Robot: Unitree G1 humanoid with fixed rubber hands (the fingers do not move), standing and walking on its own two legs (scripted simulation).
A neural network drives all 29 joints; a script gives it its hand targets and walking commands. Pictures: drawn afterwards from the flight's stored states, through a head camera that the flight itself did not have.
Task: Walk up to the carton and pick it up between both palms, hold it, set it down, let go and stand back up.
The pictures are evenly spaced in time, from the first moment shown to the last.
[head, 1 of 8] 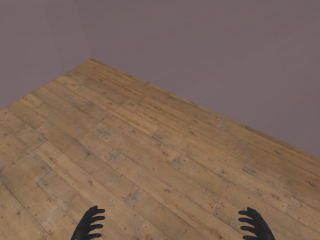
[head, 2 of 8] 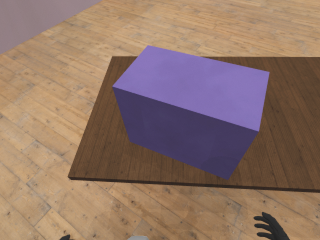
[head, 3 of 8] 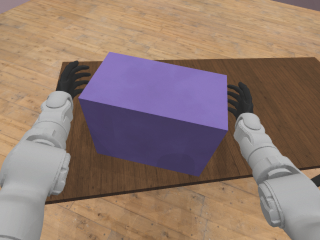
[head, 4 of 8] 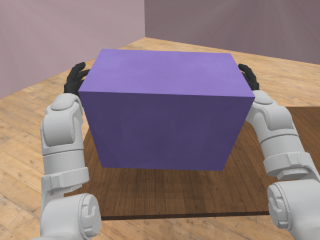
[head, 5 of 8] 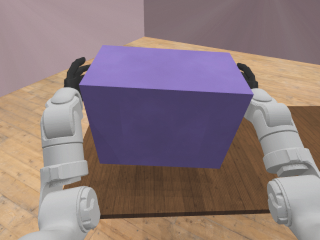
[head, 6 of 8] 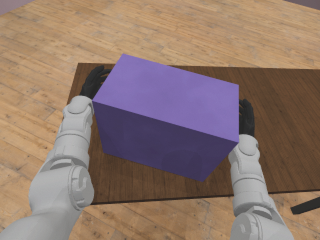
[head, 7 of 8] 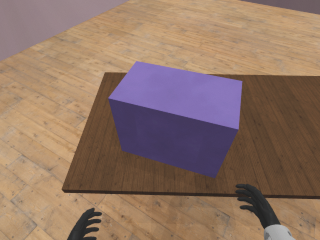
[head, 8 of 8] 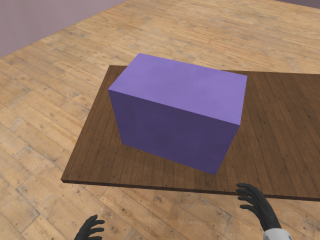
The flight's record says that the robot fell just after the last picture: no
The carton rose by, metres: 0.21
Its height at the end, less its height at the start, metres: +0.00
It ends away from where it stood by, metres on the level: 0.03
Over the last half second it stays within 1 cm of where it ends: yes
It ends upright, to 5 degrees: yes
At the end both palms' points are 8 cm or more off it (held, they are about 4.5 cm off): yes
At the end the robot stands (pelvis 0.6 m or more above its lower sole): yes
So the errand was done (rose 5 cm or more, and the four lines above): yes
